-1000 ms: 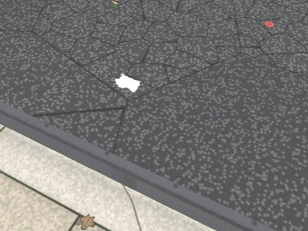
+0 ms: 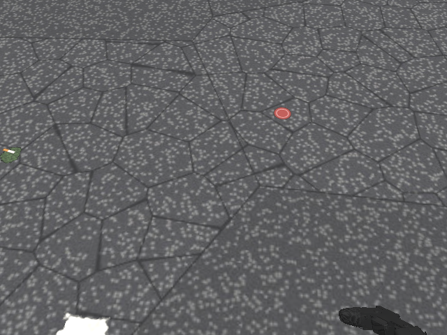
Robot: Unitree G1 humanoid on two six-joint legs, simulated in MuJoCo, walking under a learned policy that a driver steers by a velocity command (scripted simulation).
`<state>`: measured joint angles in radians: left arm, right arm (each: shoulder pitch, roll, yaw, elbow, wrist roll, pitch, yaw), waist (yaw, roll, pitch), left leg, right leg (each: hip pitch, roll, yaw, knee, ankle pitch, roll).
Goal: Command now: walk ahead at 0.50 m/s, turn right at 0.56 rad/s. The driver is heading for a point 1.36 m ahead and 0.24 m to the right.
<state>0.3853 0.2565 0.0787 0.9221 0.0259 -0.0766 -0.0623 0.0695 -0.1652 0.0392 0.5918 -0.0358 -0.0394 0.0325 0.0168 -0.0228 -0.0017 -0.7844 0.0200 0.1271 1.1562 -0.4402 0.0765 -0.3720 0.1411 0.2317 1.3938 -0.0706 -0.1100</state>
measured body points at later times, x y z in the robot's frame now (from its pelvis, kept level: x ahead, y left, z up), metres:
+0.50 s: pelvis +0.31 -0.02 +0.07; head +0.32 -0.01 +0.52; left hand +0.58 +0.15 -0.01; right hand +0.21 -0.25 -0.06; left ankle +0.10 +0.10 -0.63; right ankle +0.38 -0.14 -0.64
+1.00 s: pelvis +0.63 -0.07 +0.08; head +0.66 -0.07 +0.53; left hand +0.79 +0.16 -0.05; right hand +0.68 -0.38 -0.01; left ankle +0.76 -0.03 -0.64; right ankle +0.43 -0.13 -0.55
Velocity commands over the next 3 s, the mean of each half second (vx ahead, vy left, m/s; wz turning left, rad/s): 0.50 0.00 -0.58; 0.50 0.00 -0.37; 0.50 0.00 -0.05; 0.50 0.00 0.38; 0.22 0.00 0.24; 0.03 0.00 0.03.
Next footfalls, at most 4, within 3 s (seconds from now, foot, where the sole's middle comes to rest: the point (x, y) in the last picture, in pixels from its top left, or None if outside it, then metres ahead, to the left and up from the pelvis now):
0.50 right None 0.42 -0.14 -0.68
0.90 left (252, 218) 0.80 -0.05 -0.68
1.44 right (349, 193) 0.90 -0.37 -0.68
1.96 left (301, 115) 1.27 -0.25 -0.68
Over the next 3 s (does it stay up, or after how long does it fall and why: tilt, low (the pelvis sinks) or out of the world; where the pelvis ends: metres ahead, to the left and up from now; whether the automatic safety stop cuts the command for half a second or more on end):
stays up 1.35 -0.34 0.09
